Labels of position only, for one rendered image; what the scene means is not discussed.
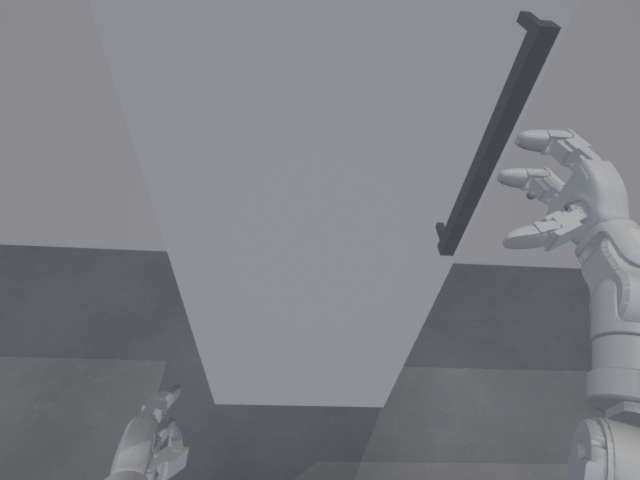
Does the right robot upper arm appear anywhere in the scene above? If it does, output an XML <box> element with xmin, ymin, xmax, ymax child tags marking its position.
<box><xmin>566</xmin><ymin>417</ymin><xmax>640</xmax><ymax>480</ymax></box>

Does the fridge door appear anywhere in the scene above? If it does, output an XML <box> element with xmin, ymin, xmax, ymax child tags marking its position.
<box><xmin>88</xmin><ymin>0</ymin><xmax>580</xmax><ymax>407</ymax></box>

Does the robot right hand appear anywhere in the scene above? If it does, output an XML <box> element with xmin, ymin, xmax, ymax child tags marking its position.
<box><xmin>497</xmin><ymin>129</ymin><xmax>630</xmax><ymax>252</ymax></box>

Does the right robot forearm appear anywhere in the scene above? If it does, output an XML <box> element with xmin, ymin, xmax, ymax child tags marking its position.
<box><xmin>575</xmin><ymin>219</ymin><xmax>640</xmax><ymax>427</ymax></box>

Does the handle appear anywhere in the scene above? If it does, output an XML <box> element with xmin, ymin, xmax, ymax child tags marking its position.
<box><xmin>436</xmin><ymin>11</ymin><xmax>561</xmax><ymax>256</ymax></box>

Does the robot left hand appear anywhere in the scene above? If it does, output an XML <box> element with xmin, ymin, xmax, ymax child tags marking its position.
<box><xmin>110</xmin><ymin>384</ymin><xmax>189</xmax><ymax>480</ymax></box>

